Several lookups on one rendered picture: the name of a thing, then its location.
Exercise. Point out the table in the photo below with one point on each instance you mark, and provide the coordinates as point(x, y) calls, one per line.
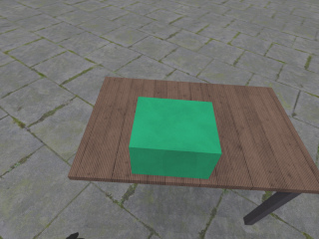
point(260, 147)

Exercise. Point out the carton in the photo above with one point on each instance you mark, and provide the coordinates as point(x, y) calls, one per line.
point(177, 138)

